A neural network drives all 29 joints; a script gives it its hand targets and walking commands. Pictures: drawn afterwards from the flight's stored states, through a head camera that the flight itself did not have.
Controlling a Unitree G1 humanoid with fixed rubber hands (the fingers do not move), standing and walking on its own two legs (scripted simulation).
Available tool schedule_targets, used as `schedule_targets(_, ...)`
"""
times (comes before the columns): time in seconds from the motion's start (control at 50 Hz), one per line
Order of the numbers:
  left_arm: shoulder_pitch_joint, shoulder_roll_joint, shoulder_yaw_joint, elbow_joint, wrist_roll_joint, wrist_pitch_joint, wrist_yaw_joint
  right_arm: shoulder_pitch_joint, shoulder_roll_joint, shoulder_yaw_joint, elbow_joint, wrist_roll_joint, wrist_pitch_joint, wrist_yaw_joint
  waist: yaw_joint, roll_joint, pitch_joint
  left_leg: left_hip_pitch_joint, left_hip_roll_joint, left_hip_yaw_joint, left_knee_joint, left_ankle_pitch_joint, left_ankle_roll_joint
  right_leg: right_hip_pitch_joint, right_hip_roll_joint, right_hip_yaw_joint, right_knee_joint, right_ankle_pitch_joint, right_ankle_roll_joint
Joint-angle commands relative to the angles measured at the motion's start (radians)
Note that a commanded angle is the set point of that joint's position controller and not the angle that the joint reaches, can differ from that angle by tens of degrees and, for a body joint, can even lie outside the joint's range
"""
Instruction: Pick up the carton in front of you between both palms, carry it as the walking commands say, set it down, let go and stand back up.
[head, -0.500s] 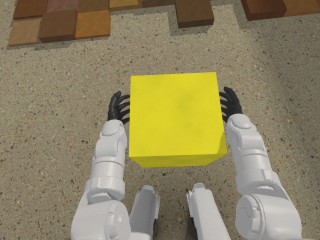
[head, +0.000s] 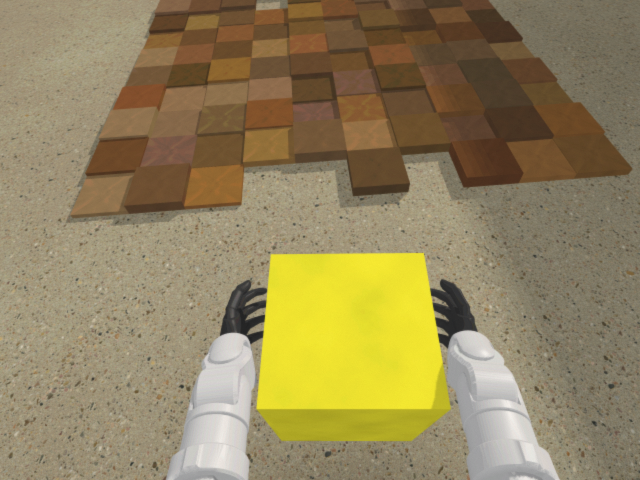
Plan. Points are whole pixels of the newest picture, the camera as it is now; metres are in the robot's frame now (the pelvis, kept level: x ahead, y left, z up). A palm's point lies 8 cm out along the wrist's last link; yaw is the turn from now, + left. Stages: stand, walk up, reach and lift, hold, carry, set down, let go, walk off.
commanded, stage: reach and lift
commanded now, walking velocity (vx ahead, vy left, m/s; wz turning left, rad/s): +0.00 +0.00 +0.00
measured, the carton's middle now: (346, 354) +0.33 +0.00 -0.09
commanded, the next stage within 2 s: hold in 1.30 s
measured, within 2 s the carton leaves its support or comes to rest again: neither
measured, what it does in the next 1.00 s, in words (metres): stands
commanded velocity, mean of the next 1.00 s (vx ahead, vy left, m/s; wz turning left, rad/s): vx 0.00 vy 0.00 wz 0.00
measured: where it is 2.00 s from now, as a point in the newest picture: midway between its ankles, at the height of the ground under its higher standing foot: outside the picture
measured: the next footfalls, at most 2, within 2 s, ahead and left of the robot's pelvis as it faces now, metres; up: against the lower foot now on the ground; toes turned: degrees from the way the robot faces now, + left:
none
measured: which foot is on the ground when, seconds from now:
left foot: down 0.00-1.00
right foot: down 0.00-1.00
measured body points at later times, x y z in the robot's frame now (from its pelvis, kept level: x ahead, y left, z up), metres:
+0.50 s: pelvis +0.00 +0.00 +0.04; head -0.03 +0.00 +0.49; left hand +0.31 +0.15 +0.06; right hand +0.30 -0.15 +0.05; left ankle +0.02 +0.13 -0.70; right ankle +0.03 -0.13 -0.70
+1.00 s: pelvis +0.01 +0.00 +0.05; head -0.02 +0.00 +0.50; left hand +0.32 +0.15 +0.07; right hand +0.31 -0.15 +0.07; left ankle +0.02 +0.13 -0.70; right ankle +0.02 -0.13 -0.70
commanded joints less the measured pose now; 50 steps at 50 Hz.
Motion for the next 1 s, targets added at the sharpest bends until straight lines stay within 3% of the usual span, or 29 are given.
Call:
schedule_targets(0.0, -0.437, -1.007, -0.614, 0.029, -0.130, 0.033, -0.249, -0.466, 1.033, 0.596, -0.037, 0.146, 0.002, 0.240, -0.002, -0.019, -0.406, 0.315, -0.043, 0.059, -0.175, 0.355, 0.004, 0.402, 0.044, -0.053, -0.166, 0.366, -0.009)
schedule_targets(0.2, -0.313, -1.002, -0.684, -0.118, -0.168, 0.183, -0.278, -0.352, 1.018, 0.674, -0.204, 0.187, 0.155, 0.255, -0.004, -0.009, -0.206, 0.564, -0.023, 0.053, -0.380, 0.428, 0.004, 0.622, 0.025, -0.053, -0.372, 0.419, -0.002)
schedule_targets(0.38, -0.371, -0.969, -0.561, -0.080, -0.111, 0.266, -0.304, -0.406, 0.982, 0.547, -0.170, 0.128, 0.238, 0.280, -0.004, -0.002, 0.022, 0.556, -0.008, 0.066, -0.464, 0.183, 0.011, 0.611, 0.021, -0.069, -0.449, 0.166, -0.022)
schedule_targets(0.54, -0.495, -1.001, -0.571, -0.094, -0.120, 0.258, -0.313, -0.537, 1.020, 0.566, -0.179, 0.142, 0.229, 0.296, 0.001, -0.003, -0.067, 0.586, -0.008, 0.073, -0.448, 0.163, 0.012, 0.637, 0.022, -0.074, -0.432, 0.147, -0.019)
schedule_targets(0.7, -0.480, -0.978, -0.566, -0.101, -0.114, 0.270, -0.315, -0.511, 1.018, 0.559, -0.177, 0.135, 0.244, 0.289, 0.002, -0.013, -0.076, 0.613, -0.014, 0.080, -0.464, 0.210, 0.012, 0.670, 0.021, -0.073, -0.451, 0.201, -0.011)
schedule_targets(0.98, -0.374, -0.950, -0.606, -0.199, -0.139, 0.300, -0.312, -0.402, 1.001, 0.605, -0.286, 0.163, 0.280, 0.274, -0.001, -0.017, -0.085, 0.674, -0.026, 0.073, -0.485, 0.360, 0.006, 0.739, 0.026, -0.067, -0.479, 0.356, 0.000)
